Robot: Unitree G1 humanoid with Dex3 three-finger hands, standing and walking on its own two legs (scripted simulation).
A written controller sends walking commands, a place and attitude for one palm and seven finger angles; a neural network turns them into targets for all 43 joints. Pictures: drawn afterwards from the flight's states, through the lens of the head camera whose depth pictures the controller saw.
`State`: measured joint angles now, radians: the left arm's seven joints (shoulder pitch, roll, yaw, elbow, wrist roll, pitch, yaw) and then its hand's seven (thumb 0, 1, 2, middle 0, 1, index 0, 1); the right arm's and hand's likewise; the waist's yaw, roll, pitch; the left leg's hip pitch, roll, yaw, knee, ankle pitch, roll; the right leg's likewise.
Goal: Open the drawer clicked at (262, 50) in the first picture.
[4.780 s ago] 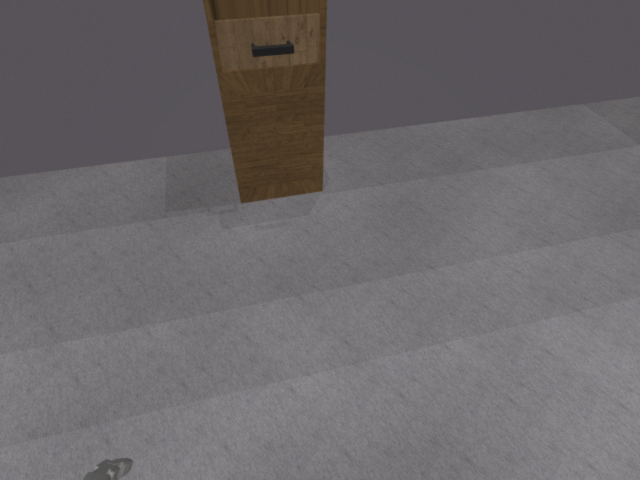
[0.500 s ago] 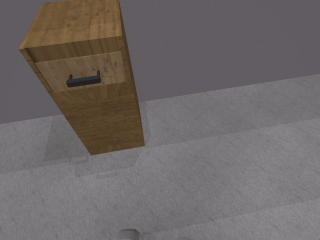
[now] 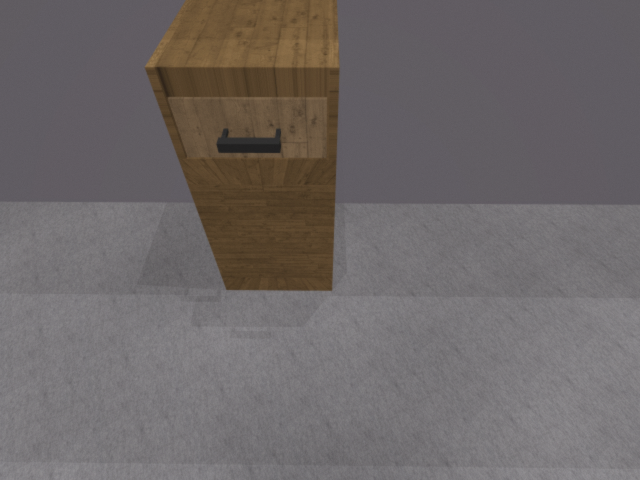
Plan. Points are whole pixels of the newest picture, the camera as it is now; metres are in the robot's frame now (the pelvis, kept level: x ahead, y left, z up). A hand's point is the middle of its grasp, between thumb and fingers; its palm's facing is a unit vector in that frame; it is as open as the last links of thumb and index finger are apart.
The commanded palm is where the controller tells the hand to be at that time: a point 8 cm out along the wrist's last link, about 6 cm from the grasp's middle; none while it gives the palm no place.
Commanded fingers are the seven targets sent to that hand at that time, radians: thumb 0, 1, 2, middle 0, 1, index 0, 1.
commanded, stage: take the last steps up to it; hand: left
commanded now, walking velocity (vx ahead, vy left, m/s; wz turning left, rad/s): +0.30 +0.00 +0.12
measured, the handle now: (250, 139) +0.80 +0.21 -0.06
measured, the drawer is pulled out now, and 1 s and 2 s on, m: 0.00 0.00 0.00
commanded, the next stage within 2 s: come to a stop and stand still in 0.90 s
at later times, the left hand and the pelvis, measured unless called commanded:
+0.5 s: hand out of the picture -0.03 +0.17 -0.18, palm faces +0.19 -0.97 -0.12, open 7.4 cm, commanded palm none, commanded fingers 0.00 0.90 0.90 -0.20 -0.30 -0.20 -0.30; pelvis +0.08 +0.04 -0.01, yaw +5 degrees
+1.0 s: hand (210, 331) +0.37 +0.23 -0.17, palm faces -0.04 -0.98 -0.19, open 7.4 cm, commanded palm none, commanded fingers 0.00 0.90 0.90 -0.20 -0.30 -0.20 -0.30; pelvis +0.26 +0.05 -0.01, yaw +0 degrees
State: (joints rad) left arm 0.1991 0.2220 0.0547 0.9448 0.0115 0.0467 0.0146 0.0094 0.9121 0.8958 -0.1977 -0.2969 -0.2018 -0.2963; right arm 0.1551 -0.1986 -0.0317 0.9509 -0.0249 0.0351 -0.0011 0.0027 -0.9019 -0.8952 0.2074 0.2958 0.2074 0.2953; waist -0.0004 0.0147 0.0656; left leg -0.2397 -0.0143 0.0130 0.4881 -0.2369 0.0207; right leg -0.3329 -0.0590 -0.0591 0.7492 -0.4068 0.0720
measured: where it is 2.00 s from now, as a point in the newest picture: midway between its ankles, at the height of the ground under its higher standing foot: (299, 477)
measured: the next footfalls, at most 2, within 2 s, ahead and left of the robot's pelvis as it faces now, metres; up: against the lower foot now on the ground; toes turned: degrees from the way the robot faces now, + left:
right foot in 0.04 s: +0.04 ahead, -0.12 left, +0.00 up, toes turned -4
left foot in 0.50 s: +0.15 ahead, +0.16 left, +0.00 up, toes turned +12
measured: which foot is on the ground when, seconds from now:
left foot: down 0.00-0.04, up 0.06-0.48, down 0.50-1.00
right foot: up 0.00-0.02, down 0.04-0.50, up 0.52-1.00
